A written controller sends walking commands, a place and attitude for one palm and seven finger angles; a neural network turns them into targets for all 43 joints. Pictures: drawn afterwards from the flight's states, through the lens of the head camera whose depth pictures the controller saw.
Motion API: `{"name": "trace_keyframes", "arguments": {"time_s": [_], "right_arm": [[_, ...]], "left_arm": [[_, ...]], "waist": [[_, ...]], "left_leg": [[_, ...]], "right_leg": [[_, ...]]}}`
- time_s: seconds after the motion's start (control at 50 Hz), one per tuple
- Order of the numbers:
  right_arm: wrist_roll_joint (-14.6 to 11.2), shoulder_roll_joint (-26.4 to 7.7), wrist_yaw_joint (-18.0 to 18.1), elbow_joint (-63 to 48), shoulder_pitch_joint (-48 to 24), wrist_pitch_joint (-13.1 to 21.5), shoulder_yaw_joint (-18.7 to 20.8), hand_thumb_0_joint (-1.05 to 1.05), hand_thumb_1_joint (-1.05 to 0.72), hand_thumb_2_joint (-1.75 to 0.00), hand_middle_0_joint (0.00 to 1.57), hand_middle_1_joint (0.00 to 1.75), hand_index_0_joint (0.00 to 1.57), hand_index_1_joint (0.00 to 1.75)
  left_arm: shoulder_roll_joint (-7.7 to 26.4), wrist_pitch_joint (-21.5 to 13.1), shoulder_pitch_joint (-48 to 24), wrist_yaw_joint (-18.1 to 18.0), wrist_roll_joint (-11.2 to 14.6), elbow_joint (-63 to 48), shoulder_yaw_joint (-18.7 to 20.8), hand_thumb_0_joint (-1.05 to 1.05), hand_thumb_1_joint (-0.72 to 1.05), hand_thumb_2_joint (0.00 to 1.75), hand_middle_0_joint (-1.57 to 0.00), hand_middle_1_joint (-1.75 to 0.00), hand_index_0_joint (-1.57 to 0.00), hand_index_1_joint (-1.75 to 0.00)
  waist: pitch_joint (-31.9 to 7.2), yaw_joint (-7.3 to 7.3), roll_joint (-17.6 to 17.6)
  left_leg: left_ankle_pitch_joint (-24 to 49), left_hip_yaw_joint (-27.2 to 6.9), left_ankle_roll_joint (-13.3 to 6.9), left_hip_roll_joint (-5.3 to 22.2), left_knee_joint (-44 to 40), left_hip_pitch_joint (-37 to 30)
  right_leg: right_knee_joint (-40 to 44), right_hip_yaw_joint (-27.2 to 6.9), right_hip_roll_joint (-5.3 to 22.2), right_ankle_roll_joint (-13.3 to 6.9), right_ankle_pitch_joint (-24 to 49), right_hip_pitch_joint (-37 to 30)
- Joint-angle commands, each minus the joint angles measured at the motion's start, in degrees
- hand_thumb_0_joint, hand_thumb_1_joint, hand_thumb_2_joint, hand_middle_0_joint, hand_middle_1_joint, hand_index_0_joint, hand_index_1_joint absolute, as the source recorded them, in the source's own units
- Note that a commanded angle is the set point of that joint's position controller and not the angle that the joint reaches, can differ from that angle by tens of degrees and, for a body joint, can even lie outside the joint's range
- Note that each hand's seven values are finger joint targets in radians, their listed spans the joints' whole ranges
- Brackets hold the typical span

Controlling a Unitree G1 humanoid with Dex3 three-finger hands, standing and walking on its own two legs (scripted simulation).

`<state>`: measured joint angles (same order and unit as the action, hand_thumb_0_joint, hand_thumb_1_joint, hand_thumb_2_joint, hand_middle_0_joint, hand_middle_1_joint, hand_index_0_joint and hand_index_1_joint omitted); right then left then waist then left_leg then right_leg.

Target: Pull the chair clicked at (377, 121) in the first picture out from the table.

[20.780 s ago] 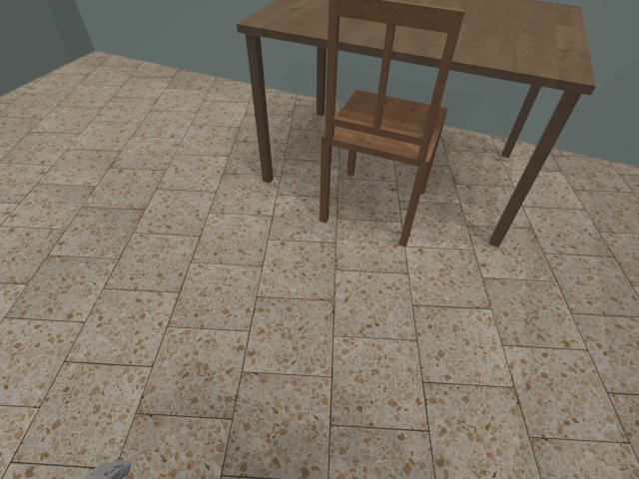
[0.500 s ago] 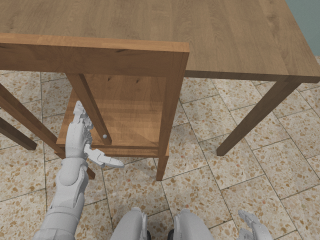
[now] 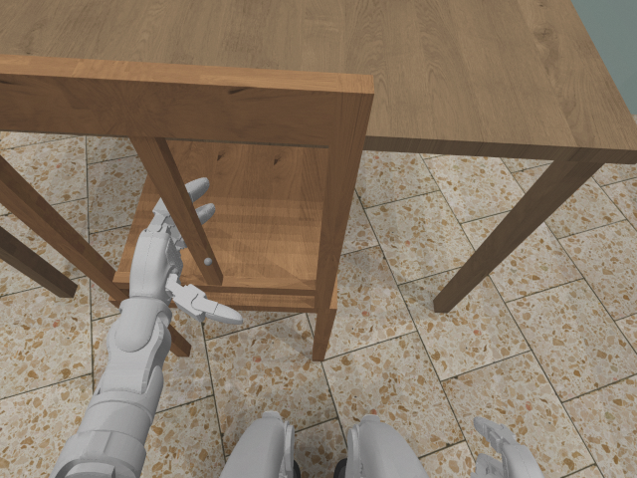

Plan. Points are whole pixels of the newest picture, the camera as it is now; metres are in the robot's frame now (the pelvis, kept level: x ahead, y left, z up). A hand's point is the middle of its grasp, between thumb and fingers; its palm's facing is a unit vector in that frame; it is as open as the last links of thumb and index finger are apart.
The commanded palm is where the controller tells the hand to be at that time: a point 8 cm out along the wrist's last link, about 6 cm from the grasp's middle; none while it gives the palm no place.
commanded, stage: hook a spindle and tug to test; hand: left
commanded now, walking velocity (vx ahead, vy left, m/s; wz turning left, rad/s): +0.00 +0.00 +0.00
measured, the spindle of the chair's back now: (190, 227) +0.41 +0.17 +0.04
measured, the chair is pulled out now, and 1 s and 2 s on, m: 0.00 0.01 0.08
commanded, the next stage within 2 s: step backward, pulling the chair out in 1.16 s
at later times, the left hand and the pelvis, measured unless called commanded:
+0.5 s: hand (205, 258) +0.37 +0.15 +0.03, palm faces -0.01 -1.00 -0.01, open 6.4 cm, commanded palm +0.34 +0.19 +0.02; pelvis +0.01 +0.01 +0.01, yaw +0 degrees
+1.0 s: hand (205, 269) +0.35 +0.15 +0.03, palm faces -0.01 -1.00 +0.00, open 5.5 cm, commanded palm +0.31 +0.20 +0.02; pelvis +0.03 +0.02 +0.01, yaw -2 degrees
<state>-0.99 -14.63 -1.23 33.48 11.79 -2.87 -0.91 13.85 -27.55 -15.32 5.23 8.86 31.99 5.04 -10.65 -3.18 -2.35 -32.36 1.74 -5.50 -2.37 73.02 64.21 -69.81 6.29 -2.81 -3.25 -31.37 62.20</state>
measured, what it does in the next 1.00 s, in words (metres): stands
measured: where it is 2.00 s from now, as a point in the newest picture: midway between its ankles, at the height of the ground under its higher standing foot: outside the picture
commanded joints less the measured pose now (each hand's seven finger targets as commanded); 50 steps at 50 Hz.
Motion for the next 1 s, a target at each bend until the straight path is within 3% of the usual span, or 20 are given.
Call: {"name": "trace_keyframes", "arguments": {"time_s": [0.0, 0.06, 0.14, 0.2, 0.3, 0.44, 0.48, 0.56, 0.62, 0.66, 0.74, 0.82, 0.86, 0.94, 0.98], "right_arm": [[-0.82, -9.16, 0.82, -8.28, 2.38, 1.90, 3.69, 0.00, -0.90, -0.90, 0.20, 0.30, 0.20, 0.30], [-0.22, -8.37, 0.97, -7.30, 2.59, 2.68, 3.63, 0.00, -0.90, -0.90, 0.20, 0.30, 0.20, 0.30], [0.21, -8.50, 0.41, -6.12, 2.75, 2.80, 3.63, 0.00, -0.90, -0.90, 0.20, 0.30, 0.20, 0.30], [-0.01, -8.83, 0.05, -6.72, 2.82, 2.63, 3.91, 0.00, -0.90, -0.90, 0.20, 0.30, 0.20, 0.30], [-0.26, -9.03, 0.22, -7.02, 3.03, 1.96, 4.04, 0.00, -0.90, -0.90, 0.20, 0.30, 0.20, 0.30], [-0.34, -8.65, 0.02, -7.70, 2.90, 1.41, 4.04, 0.00, -0.90, -0.90, 0.20, 0.30, 0.20, 0.30], [-0.31, -8.65, 0.09, -7.67, 2.84, 1.35, 3.96, 0.00, -0.90, -0.90, 0.20, 0.30, 0.20, 0.30], [-0.25, -8.53, -0.38, -8.47, 2.59, 1.28, 4.13, 0.00, -0.90, -0.90, 0.20, 0.30, 0.20, 0.30], [-0.29, -8.53, -0.62, -8.75, 2.81, 0.96, 4.22, 0.00, -0.90, -0.90, 0.20, 0.30, 0.20, 0.30], [-0.37, -8.17, -0.83, -9.39, 2.64, 0.81, 4.23, 0.00, -0.90, -0.90, 0.20, 0.30, 0.20, 0.30], [-0.40, -7.79, -1.11, -10.31, 2.55, 0.82, 4.35, 0.00, -0.90, -0.90, 0.20, 0.30, 0.20, 0.30], [-0.32, -7.35, -1.46, -11.01, 2.50, 0.90, 4.35, 0.00, -0.90, -0.90, 0.20, 0.30, 0.20, 0.30], [-0.31, -7.25, -1.53, -11.28, 2.69, 0.94, 4.44, 0.00, -0.90, -0.90, 0.20, 0.30, 0.20, 0.30], [-0.15, -7.05, -1.39, -11.34, 2.31, 1.12, 4.36, 0.00, -0.90, -0.90, 0.20, 0.30, 0.20, 0.30], [-0.15, -6.96, -1.33, -11.55, 2.46, 1.34, 4.49, 0.00, -0.90, -0.90, 0.20, 0.30, 0.20, 0.30]], "left_arm": [[5.10, -1.34, -9.67, 1.27, 2.67, -15.40, 2.42, 0.00, -0.33, 0.37, -0.38, -1.07, -0.38, -1.07], [5.43, -4.26, -12.12, -1.08, 1.74, -19.06, 2.63, 0.00, -0.16, 0.44, -0.43, -1.23, -0.43, -1.23], [3.18, -5.69, -10.44, -1.69, -0.31, -13.65, 0.01, 0.00, 0.06, 0.54, -0.50, -1.45, -0.50, -1.45], [2.03, -4.77, -8.73, -0.88, 0.25, -13.19, -0.73, 0.00, 0.23, 0.61, -0.50, -1.45, -0.50, -1.45], [3.85, -3.28, -8.85, -0.20, 0.06, -14.36, 0.10, 0.00, 0.51, 0.73, -0.50, -1.45, -0.50, -1.45], [2.53, -2.80, -5.79, -0.68, 0.09, -15.42, -0.64, 0.00, 0.90, 0.90, -0.50, -1.45, -0.50, -1.45], [2.64, -2.95, -6.71, -0.83, 0.00, -15.07, -0.54, 0.00, 0.90, 0.90, -0.50, -1.45, -0.50, -1.45], [1.55, -3.41, -2.83, -1.03, 0.00, -17.22, -1.24, 0.00, 0.90, 0.90, -0.50, -1.45, -0.50, -1.45], [1.84, -3.11, -0.15, -1.16, 0.02, -18.31, -1.07, 0.00, 0.90, 0.90, -0.50, -1.45, -0.50, -1.45], [0.23, -2.76, 2.25, -1.05, 0.01, -19.34, -2.65, 0.00, 0.90, 0.90, -0.50, -1.45, -0.50, -1.45], [0.33, -2.78, 7.88, -1.43, 0.33, -22.75, -2.27, 0.00, 0.90, 0.90, -0.50, -1.45, -0.50, -1.45], [-0.82, -2.95, 12.77, -1.88, -0.03, -25.77, -3.75, 0.00, 0.90, 0.90, -0.50, -1.45, -0.50, -1.45], [0.10, -3.06, 15.64, -2.20, 0.20, -27.06, -2.73, 0.00, 0.90, 0.90, -0.50, -1.45, -0.50, -1.45], [0.31, -3.61, 16.20, -2.44, -0.16, -27.90, -2.51, 0.00, 0.90, 0.90, -0.50, -1.45, -0.50, -1.45], [0.60, -3.89, 18.76, -2.35, -0.28, -28.54, -2.15, 0.00, 0.90, 0.90, -0.50, -1.45, -0.50, -1.45]], "waist": [[-24.21, -0.64, -0.58], [-24.90, -0.88, -1.31], [-20.67, -2.21, 0.62], [-21.15, -1.62, -0.70], [-22.15, -1.48, -1.41], [-21.96, -1.05, -0.48], [-20.82, -1.39, 0.78], [-22.37, -0.06, -1.93], [-21.82, 0.09, -1.32], [-21.93, 0.03, -0.86], [-23.46, 1.14, -0.79], [-22.48, 1.47, -1.30], [-22.46, 1.87, -0.79], [-20.85, 1.12, 0.54], [-21.38, 1.74, 0.04]], "left_leg": [[22.57, -7.35, 4.43, 2.55, -11.16, -19.75], [24.34, -7.85, 4.66, 2.76, -10.49, -21.17], [21.71, -7.96, 4.57, 2.89, -9.65, -17.90], [21.87, -8.10, 4.80, 2.82, -10.16, -19.30], [23.73, -8.06, 4.92, 2.82, -10.45, -20.52], [25.57, -8.49, 5.42, 3.26, -10.87, -21.90], [24.13, -8.53, 5.15, 3.16, -10.81, -20.47], [27.99, -9.33, 6.11, 3.63, -11.26, -23.66], [30.75, -9.61, 6.51, 3.99, -11.49, -24.61], [31.11, -9.20, 6.36, 3.96, -11.57, -24.51], [34.43, -8.94, 6.53, 4.09, -11.75, -25.49], [37.96, -9.11, 6.85, 4.48, -11.88, -26.28], [38.78, -8.85, 6.94, 4.49, -11.82, -25.98], [38.11, -8.17, 6.39, 4.25, -10.99, -23.43], [39.60, -8.33, 6.65, 4.27, -10.87, -23.86]], "right_leg": [[9.22, -5.39, 1.19, 1.29, 18.16, -13.73], [8.32, -5.34, 1.09, 1.56, 18.67, -12.42], [7.73, -5.10, 0.97, 1.53, 16.64, -9.61], [8.09, -4.86, 0.98, 1.29, 15.95, -9.21], [8.29, -4.81, 0.99, 1.24, 17.34, -10.00], [8.34, -4.36, 0.95, 1.35, 17.75, -9.75], [8.36, -4.43, 0.92, 1.41, 17.35, -9.94], [7.72, -4.00, 0.95, 1.23, 17.61, -8.80], [7.74, -3.67, 0.83, 1.19, 18.39, -8.74], [8.00, -3.69, 0.86, 1.30, 19.03, -9.73], [7.93, -3.75, 0.78, 1.32, 21.06, -11.60], [7.59, -3.52, 0.76, 1.29, 22.15, -11.53], [7.67, -3.64, 0.68, 1.28, 23.26, -12.48], [7.09, -3.92, 0.75, 1.38, 24.90, -12.88], [6.65, -3.98, 0.79, 1.30, 25.50, -13.15]]}}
